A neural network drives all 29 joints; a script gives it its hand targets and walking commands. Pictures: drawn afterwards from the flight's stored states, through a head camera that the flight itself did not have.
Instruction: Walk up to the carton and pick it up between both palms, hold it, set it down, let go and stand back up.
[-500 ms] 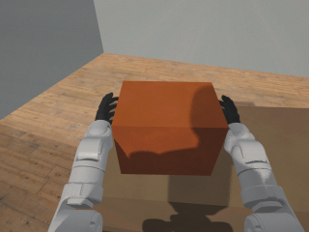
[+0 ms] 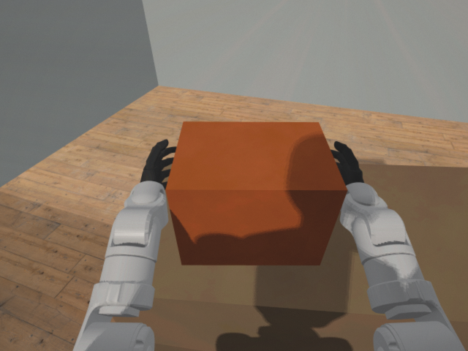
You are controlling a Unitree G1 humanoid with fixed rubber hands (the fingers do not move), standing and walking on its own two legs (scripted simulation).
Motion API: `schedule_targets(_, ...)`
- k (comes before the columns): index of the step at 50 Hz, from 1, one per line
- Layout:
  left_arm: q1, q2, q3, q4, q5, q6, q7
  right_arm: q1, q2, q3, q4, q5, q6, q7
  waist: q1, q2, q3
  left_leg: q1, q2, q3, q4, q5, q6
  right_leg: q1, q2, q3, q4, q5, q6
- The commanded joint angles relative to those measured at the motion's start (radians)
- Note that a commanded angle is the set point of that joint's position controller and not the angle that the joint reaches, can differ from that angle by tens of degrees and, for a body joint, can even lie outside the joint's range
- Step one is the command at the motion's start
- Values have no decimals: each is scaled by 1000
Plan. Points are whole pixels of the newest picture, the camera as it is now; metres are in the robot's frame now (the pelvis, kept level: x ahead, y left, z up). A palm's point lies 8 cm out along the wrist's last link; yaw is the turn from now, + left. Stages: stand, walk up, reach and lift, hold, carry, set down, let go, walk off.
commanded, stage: hold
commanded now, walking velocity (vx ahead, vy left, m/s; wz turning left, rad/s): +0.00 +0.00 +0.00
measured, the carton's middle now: (251, 192) +0.36 -0.01 +0.15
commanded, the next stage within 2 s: none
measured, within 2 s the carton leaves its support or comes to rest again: neither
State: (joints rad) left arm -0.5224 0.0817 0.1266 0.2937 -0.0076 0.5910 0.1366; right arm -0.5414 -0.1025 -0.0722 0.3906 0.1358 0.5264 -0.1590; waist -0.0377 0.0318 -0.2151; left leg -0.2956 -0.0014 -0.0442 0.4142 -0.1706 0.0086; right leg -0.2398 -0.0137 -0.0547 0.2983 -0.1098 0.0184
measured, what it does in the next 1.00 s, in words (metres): stands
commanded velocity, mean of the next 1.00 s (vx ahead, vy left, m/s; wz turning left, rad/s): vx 0.00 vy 0.00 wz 0.00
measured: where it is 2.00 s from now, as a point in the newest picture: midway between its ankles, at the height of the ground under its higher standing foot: outside the picture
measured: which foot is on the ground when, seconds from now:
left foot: down 0.00-1.00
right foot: down 0.00-1.00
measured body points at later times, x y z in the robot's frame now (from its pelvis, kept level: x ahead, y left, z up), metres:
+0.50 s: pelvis -0.01 +0.00 +0.00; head -0.07 +0.00 +0.45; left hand +0.36 +0.17 +0.19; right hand +0.36 -0.17 +0.18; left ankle +0.02 +0.11 -0.75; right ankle +0.02 -0.13 -0.75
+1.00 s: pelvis -0.01 +0.00 +0.00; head -0.07 +0.00 +0.45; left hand +0.36 +0.17 +0.18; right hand +0.36 -0.17 +0.18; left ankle +0.02 +0.11 -0.75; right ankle +0.02 -0.13 -0.75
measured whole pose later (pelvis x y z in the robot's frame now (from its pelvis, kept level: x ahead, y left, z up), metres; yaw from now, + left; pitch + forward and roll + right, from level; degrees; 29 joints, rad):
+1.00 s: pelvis -0.01 +0.00 +0.00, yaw +0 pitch +2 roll -2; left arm -0.56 0.08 0.15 0.30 0.02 0.63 0.12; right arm -0.59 -0.09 -0.11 0.41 0.14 0.56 -0.16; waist -0.03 0.03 -0.22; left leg -0.29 0.00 -0.04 0.41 -0.16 0.01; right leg -0.24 -0.01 -0.05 0.30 -0.10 0.02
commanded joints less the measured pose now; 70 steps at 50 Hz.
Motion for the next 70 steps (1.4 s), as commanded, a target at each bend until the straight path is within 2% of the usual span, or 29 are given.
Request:
schedule_targets(1,-886,-743,-482,-389,-128,-42,-179,-1049,690,535,-502,250,-96,118,26,-61,-477,237,-45,-49,-62,393,-56,332,90,69,5,299,-15)
schedule_targets(3,-921,-756,-538,-453,-163,-48,-182,-1033,678,521,-527,251,-94,111,-15,-31,-527,254,-50,-48,-46,408,-63,346,91,70,14,332,-16)
schedule_targets(6,-924,-738,-481,-359,-126,-28,-181,-1078,676,499,-469,235,-83,120,20,-39,-433,217,-43,-44,-77,293,-50,276,87,68,-9,193,-20)
schedule_targets(7,-954,-750,-495,-388,-132,-33,-182,-1058,670,482,-436,234,-81,126,10,-20,-454,227,-37,-45,-76,287,-57,267,86,62,-4,178,-21)
schedule_targets(8,-945,-733,-458,-361,-122,-31,-184,-1087,692,498,-444,241,-80,131,39,-55,-439,201,-46,-38,-79,258,-39,274,83,71,-8,164,-21)
schedule_targets(12,-940,-708,-415,-286,-101,-23,-192,-1064,675,454,-344,204,-68,136,27,-60,-375,161,-43,-31,-105,192,-36,273,74,69,-15,112,-18)
schedule_targets(14,-927,-720,-413,-247,-102,-15,-201,-1108,674,450,-372,196,-75,142,30,-75,-392,171,-37,-30,-110,179,-32,262,79,62,-17,98,-22)
schedule_targets(16,-953,-711,-436,-325,-106,-27,-202,-1049,675,459,-350,200,-70,143,14,-58,-417,191,-35,-40,-102,214,-42,280,78,65,-6,135,-23)
schedule_targets(19,-955,-692,-371,-213,-79,-19,-211,-1101,673,425,-304,179,-71,144,34,-85,-356,136,-39,-29,-121,125,-21,275,70,65,-22,56,-22)
schedule_targets(20,-939,-695,-368,-186,-65,-11,-215,-1068,648,399,-253,162,-63,145,21,-64,-314,140,-33,-30,-134,102,-28,253,73,60,-27,30,-29)
schedule_targets(24,-980,-720,-414,-326,-114,-40,-213,-1077,701,459,-353,197,-84,141,19,-76,-454,177,-47,-26,-96,238,-26,344,76,62,1,182,-18)
schedule_targets(28,-935,-722,-419,-284,-101,-24,-204,-1079,678,459,-359,196,-78,137,17,-65,-434,203,-37,-40,-95,260,-41,308,75,61,-7,172,-17)
schedule_targets(32,-940,-740,-466,-342,-125,-29,-199,-1084,691,488,-432,229,-84,132,15,-51,-489,219,-42,-40,-75,309,-51,321,85,64,6,230,-21)
schedule_targets(35,-956,-746,-468,-354,-128,-31,-197,-1049,684,467,-382,223,-77,128,-5,-40,-478,246,-36,-44,-70,315,-57,305,83,60,3,217,-17)
schedule_targets(37,-939,-738,-445,-341,-115,-30,-199,-1071,693,491,-407,235,-76,125,26,-42,-446,216,-50,-41,-73,304,-50,324,83,68,-3,213,-16)
schedule_targets(39,-951,-749,-445,-303,-118,-27,-198,-1083,673,453,-373,215,-73,134,11,-45,-420,211,-39,-45,-91,246,-54,282,85,60,-13,141,-19)
schedule_targets(41,-978,-738,-445,-334,-126,-36,-195,-1094,699,471,-397,230,-76,137,25,-64,-465,212,-37,-39,-83,242,-44,293,87,61,-2,156,-20)
schedule_targets(46,-1003,-752,-473,-360,-141,-41,-189,-1088,705,469,-396,221,-80,135,11,-41,-479,219,-38,-40,-86,241,-48,283,82,62,-2,155,-21)
schedule_targets(49,-975,-729,-427,-299,-122,-32,-191,-1100,702,461,-364,224,-75,139,34,-60,-425,199,-45,-36,-85,220,-38,273,82,68,-11,135,-20)
schedule_targets(50,-975,-742,-446,-295,-122,-31,-193,-1083,674,448,-350,212,-76,138,12,-53,-418,199,-35,-43,-91,210,-47,266,85,61,-9,125,-23)
schedule_targets(53,-950,-736,-442,-312,-128,-35,-196,-1095,710,474,-399,222,-78,135,28,-70,-460,202,-42,-31,-80,251,-37,292,85,69,-1,175,-19)
schedule_targets(54,-960,-734,-451,-317,-124,-36,-198,-1070,688,451,-368,218,-77,133,9,-52,-447,202,-42,-34,-83,249,-44,295,86,62,-3,169,-19)
schedule_targets(55,-967,-748,-462,-323,-125,-34,-196,-1089,708,471,-392,228,-80,134,17,-32,-464,209,-42,-32,-77,255,-45,295,85,68,1,173,-20)
schedule_targets(57,-981,-733,-453,-329,-118,-34,-193,-1076,695,456,-359,223,-73,135,20,-36,-432,208,-37,-38,-88,246,-50,266,87,63,-8,145,-25)
schedule_targets(58,-990,-752,-478,-334,-137,-36,-191,-1088,696,463,-379,220,-79,137,3,-31,-459,219,-34,-42,-81,252,-53,271,87,59,0,158,-28)
schedule_targets(62,-946,-740,-479,-388,-140,-37,-193,-1048,698,487,-429,238,-77,128,9,-46,-504,232,-46,-41,-60,325,-49,328,87,66,9,244,-18)
schedule_targets(64,-964,-749,-487,-372,-141,-37,-190,-1089,712,494,-454,238,-80,126,17,-48,-500,219,-44,-43,-67,305,-51,315,90,66,6,218,-20)
schedule_targets(66,-987,-731,-468,-365,-132,-36,-194,-1058,699,468,-376,225,-69,128,12,-41,-450,198,-44,-36,-79,257,-47,305,86,63,4,173,-19)
schedule_targets(70,-940,-742,-462,-343,-133,-31,-193,-1094,709,491,-447,233,-77,126,18,-68,-485,196,-46,-35,-75,293,-42,332,85,68,10,229,-13)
